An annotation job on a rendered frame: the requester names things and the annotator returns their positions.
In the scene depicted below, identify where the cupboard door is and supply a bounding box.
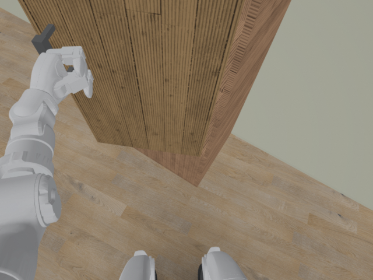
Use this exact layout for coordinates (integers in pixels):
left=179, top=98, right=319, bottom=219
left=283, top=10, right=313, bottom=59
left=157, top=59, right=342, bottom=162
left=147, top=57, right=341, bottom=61
left=18, top=0, right=245, bottom=157

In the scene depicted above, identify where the robot left hand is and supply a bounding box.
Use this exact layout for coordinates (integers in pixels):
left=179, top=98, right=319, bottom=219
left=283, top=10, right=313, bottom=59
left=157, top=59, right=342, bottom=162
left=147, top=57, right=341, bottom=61
left=30, top=46, right=94, bottom=105

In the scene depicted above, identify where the left robot thigh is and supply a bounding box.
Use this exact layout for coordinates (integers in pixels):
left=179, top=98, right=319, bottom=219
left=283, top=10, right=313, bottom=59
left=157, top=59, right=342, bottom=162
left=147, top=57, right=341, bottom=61
left=119, top=255, right=155, bottom=280

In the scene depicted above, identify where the robot left upper arm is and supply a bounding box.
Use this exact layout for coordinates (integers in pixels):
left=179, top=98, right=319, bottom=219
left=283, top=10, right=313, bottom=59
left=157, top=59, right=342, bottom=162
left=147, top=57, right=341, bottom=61
left=0, top=173, right=62, bottom=280

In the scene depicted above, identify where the robot left forearm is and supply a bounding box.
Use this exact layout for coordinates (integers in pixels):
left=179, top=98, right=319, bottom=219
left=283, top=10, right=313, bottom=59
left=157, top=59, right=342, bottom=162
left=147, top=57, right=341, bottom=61
left=0, top=89, right=59, bottom=179

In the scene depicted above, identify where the handle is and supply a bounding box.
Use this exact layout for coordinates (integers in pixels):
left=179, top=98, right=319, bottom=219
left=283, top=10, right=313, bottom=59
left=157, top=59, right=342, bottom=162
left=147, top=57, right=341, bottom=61
left=31, top=24, right=74, bottom=72

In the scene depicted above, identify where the right robot shin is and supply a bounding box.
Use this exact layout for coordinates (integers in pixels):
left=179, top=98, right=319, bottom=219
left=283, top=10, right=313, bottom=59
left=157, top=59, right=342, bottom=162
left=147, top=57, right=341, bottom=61
left=207, top=247, right=220, bottom=254

